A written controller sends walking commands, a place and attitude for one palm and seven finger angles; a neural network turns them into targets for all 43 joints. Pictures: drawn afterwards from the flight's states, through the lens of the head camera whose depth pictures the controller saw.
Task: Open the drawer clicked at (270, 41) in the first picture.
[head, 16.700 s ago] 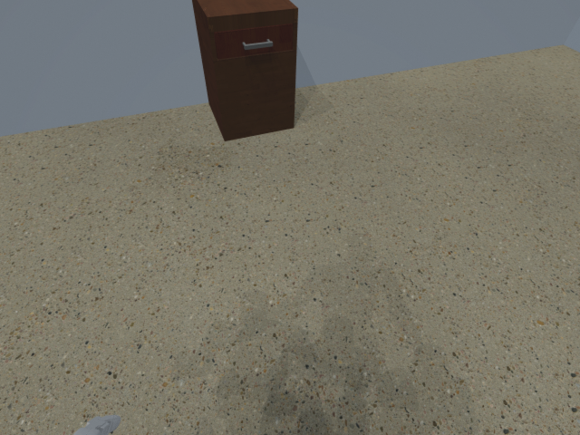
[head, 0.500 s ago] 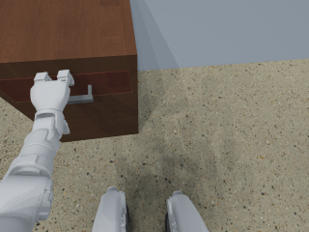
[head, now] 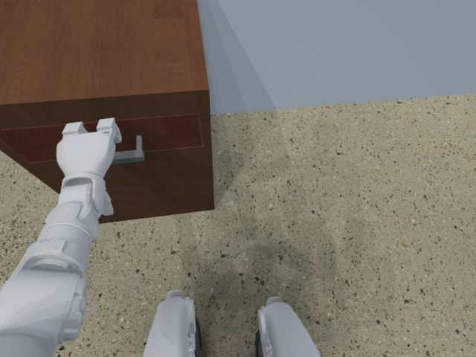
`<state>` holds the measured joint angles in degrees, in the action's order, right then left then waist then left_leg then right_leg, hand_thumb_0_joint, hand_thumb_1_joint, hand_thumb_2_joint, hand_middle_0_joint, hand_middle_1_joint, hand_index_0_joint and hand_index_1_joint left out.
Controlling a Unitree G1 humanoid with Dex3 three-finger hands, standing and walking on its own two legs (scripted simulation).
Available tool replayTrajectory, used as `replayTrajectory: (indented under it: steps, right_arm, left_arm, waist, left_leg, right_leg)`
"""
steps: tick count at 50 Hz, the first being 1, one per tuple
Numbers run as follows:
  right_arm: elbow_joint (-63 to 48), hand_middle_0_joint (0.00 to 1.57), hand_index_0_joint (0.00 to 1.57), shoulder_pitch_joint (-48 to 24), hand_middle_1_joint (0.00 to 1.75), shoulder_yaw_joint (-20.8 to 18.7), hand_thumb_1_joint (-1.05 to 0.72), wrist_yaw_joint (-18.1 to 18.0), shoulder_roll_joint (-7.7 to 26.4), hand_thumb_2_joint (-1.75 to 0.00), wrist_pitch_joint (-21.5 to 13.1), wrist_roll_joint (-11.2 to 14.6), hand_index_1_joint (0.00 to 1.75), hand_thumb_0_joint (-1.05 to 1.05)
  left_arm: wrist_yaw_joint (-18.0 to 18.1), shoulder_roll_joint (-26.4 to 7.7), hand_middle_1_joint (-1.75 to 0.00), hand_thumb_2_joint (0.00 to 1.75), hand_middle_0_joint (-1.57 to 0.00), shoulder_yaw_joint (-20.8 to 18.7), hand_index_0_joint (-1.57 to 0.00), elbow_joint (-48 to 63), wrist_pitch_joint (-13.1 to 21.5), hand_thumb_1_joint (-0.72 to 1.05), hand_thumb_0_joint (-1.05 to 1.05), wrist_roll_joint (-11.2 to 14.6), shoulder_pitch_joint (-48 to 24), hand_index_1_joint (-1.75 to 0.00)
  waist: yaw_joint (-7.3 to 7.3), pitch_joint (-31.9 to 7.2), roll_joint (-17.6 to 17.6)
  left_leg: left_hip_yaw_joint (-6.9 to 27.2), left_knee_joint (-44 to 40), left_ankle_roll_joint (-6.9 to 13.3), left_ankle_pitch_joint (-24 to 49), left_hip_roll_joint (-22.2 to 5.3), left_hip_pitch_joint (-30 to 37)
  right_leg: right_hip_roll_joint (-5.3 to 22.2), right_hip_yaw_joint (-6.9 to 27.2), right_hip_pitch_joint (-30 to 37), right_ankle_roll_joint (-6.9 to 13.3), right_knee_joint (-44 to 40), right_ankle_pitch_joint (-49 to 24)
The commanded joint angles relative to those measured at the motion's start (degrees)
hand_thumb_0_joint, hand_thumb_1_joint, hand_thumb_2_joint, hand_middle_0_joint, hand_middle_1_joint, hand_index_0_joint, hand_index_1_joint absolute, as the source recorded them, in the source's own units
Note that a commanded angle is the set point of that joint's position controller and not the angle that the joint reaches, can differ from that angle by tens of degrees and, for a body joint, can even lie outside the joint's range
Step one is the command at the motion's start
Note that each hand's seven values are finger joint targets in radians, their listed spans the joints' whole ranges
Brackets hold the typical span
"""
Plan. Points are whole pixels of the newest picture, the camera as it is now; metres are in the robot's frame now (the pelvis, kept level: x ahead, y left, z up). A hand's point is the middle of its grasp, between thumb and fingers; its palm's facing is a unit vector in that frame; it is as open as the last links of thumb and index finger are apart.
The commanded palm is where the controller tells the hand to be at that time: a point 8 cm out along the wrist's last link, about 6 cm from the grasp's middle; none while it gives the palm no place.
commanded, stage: move the hooked fingers above the handle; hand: left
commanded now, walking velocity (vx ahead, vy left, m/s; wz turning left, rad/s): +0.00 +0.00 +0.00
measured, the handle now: (109, 150) +0.52 +0.25 -0.10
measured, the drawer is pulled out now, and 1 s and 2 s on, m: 0.00 0.00 0.00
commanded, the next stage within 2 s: lower the fingers behind the handle in 0.66 s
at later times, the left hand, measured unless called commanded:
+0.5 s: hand (107, 169) +0.45 +0.23 -0.06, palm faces -0.16 -0.09 -0.98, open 13.8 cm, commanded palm +0.45 +0.23 +0.01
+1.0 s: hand (107, 163) +0.46 +0.23 -0.05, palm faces -0.03 -0.06 -1.00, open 13.8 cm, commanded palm +0.45 +0.23 -0.01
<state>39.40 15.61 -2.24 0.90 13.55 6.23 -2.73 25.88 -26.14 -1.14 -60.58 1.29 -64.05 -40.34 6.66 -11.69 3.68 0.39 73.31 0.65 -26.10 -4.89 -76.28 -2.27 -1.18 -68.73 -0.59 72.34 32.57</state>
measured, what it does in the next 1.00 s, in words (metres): stands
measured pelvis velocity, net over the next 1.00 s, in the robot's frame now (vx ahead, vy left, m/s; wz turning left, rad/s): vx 0.00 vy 0.00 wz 0.01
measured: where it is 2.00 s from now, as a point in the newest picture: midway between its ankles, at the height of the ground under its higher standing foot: outside the picture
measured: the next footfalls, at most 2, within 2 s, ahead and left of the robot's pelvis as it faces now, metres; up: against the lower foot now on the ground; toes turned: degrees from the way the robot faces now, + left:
none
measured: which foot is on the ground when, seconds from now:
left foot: down 0.00-1.00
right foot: down 0.00-1.00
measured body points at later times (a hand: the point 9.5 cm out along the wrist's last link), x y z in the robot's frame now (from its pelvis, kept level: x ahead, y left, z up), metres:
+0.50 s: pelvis +0.00 +0.00 +0.00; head +0.14 +0.02 +0.43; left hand +0.46 +0.23 +0.00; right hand +0.05 -0.26 -0.13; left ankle +0.06 +0.12 -0.61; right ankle +0.01 -0.13 -0.61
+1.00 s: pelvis +0.00 +0.00 -0.01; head +0.14 +0.02 +0.41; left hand +0.46 +0.23 +0.00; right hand +0.05 -0.27 -0.14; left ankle +0.06 +0.12 -0.61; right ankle +0.01 -0.13 -0.61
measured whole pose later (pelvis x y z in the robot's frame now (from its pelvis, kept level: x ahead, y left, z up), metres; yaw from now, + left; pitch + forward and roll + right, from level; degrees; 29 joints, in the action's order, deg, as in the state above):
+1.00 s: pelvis +0.00 +0.00 -0.01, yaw +0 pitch +30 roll -4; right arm 41.1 15.0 -2.2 -0.2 13.0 4.4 -3.5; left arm 27.8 -26.9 -0.7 -58.9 7.7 -66.8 -41.2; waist 6.9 -13.5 3.1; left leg 1.7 76.4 0.3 -27.0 -4.5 -79.7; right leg -2.1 -2.3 -71.5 -0.3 75.2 33.9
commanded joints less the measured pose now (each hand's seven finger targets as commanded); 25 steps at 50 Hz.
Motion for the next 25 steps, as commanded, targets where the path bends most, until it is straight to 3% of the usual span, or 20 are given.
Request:
replayTrajectory:
  steps: [1,3,4,5,8,9,11,12,14,15,16,17,19,21,25]
  right_arm:
    - [-2.89,0.20,0.20,7.31,0.30,-4.05,-0.90,-1.89,9.37,-0.90,-1.07,-0.34,0.30,0.00]
    - [-2.31,0.20,0.20,6.99,0.30,-4.04,-0.90,-2.29,9.26,-0.90,-1.36,-0.50,0.30,0.00]
    - [-2.07,0.20,0.20,6.85,0.30,-4.12,-0.90,-2.29,8.99,-0.90,-1.60,-0.57,0.30,0.00]
    - [-1.73,0.20,0.20,6.88,0.30,-4.12,-0.90,-2.22,9.01,-0.90,-1.77,-0.70,0.30,0.00]
    - [-1.29,0.20,0.20,6.71,0.30,-3.68,-0.90,-1.63,9.36,-0.90,-1.74,-0.79,0.30,0.00]
    - [-1.28,0.20,0.20,6.75,0.30,-3.68,-0.90,-1.34,9.45,-0.90,-1.93,-0.84,0.30,0.00]
    - [-1.51,0.20,0.20,7.30,0.30,-3.68,-0.90,-0.61,9.86,-0.90,-1.90,-0.62,0.30,0.00]
    - [-1.59,0.20,0.20,7.63,0.30,-3.83,-0.90,-0.30,9.92,-0.90,-1.95,-0.56,0.30,0.00]
    - [-1.85,0.20,0.20,7.99,0.30,-3.83,-0.90,0.06,10.08,-0.90,-1.70,-0.22,0.30,0.00]
    - [-1.88,0.20,0.20,8.08,0.30,-3.92,-0.90,0.08,10.12,-0.90,-1.64,-0.17,0.30,0.00]
    - [-1.84,0.20,0.20,8.51,0.30,-4.12,-0.90,-0.05,10.02,-0.90,-1.34,0.14,0.30,0.00]
    - [-1.56,0.20,0.20,9.02,0.30,-4.06,-0.90,-0.39,10.25,-0.90,-0.91,0.26,0.30,0.00]
    - [-1.71,0.20,0.20,8.84,0.30,-3.70,-0.90,-1.09,10.05,-0.90,-0.67,0.42,0.30,0.00]
    - [-1.74,0.20,0.20,8.24,0.30,-3.38,-0.90,-1.89,9.67,-0.90,-0.95,0.42,0.30,0.00]
    - [-1.87,0.20,0.20,6.96,0.30,-3.36,-0.90,-2.88,8.97,-0.90,-1.62,-0.38,0.30,0.00]
  left_arm:
    - [2.55,-15.18,-1.20,0.30,-0.30,-4.15,-0.30,17.96,5.49,-0.50,0.00,-0.67,-21.97,-1.20]
    - [4.21,-17.97,-1.20,0.30,-0.30,-6.46,-0.30,18.72,7.41,-0.50,0.00,-1.68,-21.83,-1.20]
    - [5.23,-16.80,-1.20,0.30,-0.30,-5.48,-0.30,19.90,7.99,-0.50,0.00,-1.87,-23.28,-1.20]
    - [6.24,-18.21,-1.20,0.30,-0.30,-7.15,-0.30,19.43,8.03,-0.50,0.00,-2.01,-22.80,-1.20]
    - [9.34,-19.99,-1.20,0.30,-0.30,-8.54,-0.30,14.39,5.72,-0.50,0.00,-2.74,-22.25,-1.20]
    - [9.84,-19.07,-1.20,0.30,-0.30,-7.89,-0.30,12.59,4.34,-0.50,0.00,-2.44,-21.94,-1.20]
    - [9.51,-17.24,-1.20,0.30,-0.30,-6.29,-0.30,9.43,1.21,-0.50,0.00,-2.19,-21.55,-1.20]
    - [8.83,-14.48,-1.20,0.30,-0.30,-4.13,-0.30,8.56,-0.43,-0.50,0.00,-1.29,-21.31,-1.20]
    - [6.04,-12.38,-1.20,0.30,-0.30,-1.91,-0.30,6.89,-2.87,-0.50,0.00,0.17,-19.58,-1.20]
    - [3.95,-9.85,-1.20,0.30,-0.30,0.16,-0.30,7.70,-3.30,-0.50,0.00,1.22,-20.59,-1.20]
    - [2.23,-8.86,-1.20,0.30,-0.30,1.41,-0.30,9.41,-3.12,-0.50,0.00,1.75,-20.81,-1.20]
    - [1.05,-10.67,-1.20,0.30,-0.30,0.17,-0.30,7.84,-3.48,-0.50,0.00,1.99,-19.86,-1.20]
    - [-1.13,-11.00,-1.20,0.30,-0.30,0.69,-0.30,8.93,-2.59,-0.50,0.00,2.08,-20.96,-1.20]
    - [-1.97,-13.68,-1.20,0.30,-0.30,-0.89,-0.30,11.89,1.05,-0.50,0.00,1.31,-22.95,-1.20]
    - [1.03,-20.46,-1.20,0.30,-0.30,-7.27,-0.30,18.67,8.45,-0.50,0.00,-1.43,-22.58,-1.20]
  waist:
    - [0.39,-30.45,3.43]
    - [0.08,-29.70,4.14]
    - [0.60,-28.98,5.15]
    - [0.08,-28.58,5.43]
    - [0.25,-26.44,5.48]
    - [0.52,-26.22,5.33]
    - [0.38,-27.68,6.63]
    - [0.80,-27.92,6.66]
    - [0.88,-29.08,4.84]
    - [1.64,-30.46,4.69]
    - [1.81,-31.99,4.33]
    - [1.75,-29.61,2.47]
    - [2.41,-27.30,-0.30]
    - [2.00,-27.68,0.38]
    - [-0.87,-28.05,5.94]
  left_leg:
    - [0.29,-5.03,2.34,14.14,2.82,30.08]
    - [0.45,-4.45,2.27,13.71,2.78,29.26]
    - [0.39,-4.18,2.31,13.05,2.85,28.94]
    - [0.80,-4.23,2.18,13.28,2.86,28.90]
    - [0.73,-3.50,1.97,12.18,3.15,25.80]
    - [0.62,-3.43,1.97,12.09,3.20,25.52]
    - [1.08,-4.65,1.45,13.20,3.23,28.17]
    - [1.07,-4.91,1.46,14.00,3.21,29.57]
    - [0.61,-5.47,1.51,14.47,3.23,30.56]
    - [1.24,-5.83,1.51,15.57,3.10,32.84]
    - [1.02,-5.77,1.64,16.28,3.13,34.07]
    - [1.06,-6.27,1.70,14.98,3.05,32.85]
    - [0.68,-6.05,2.31,12.72,3.09,30.23]
    - [0.27,-5.24,2.61,12.06,3.13,28.59]
    - [0.65,-3.88,2.31,13.88,2.87,28.13]
  right_leg:
    - [-1.85,-1.46,5.74,2.45,-9.62,-15.26]
    - [-1.93,-1.44,4.54,2.70,-9.17,-14.14]
    - [-1.93,-1.47,3.85,2.66,-9.17,-13.46]
    - [-1.93,-1.80,3.05,2.82,-8.67,-13.00]
    - [-2.02,-2.10,1.54,2.75,-7.99,-11.90]
    - [-1.99,-2.14,1.85,2.63,-8.24,-12.21]
    - [-2.06,-2.94,1.02,2.69,-7.90,-12.36]
    - [-2.19,-3.14,1.57,2.71,-8.49,-13.35]
    - [-2.28,-3.05,4.10,2.44,-9.60,-14.82]
    - [-2.26,-3.17,3.98,2.39,-9.60,-15.56]
    - [-2.16,-3.04,4.52,2.19,-9.92,-16.47]
    - [-2.20,-3.10,5.38,2.27,-10.66,-15.88]
    - [-2.05,-2.48,6.36,1.95,-11.31,-15.24]
    - [-1.86,-1.53,6.22,2.04,-10.89,-15.10]
    - [-1.92,-1.51,3.60,3.05,-8.27,-14.17]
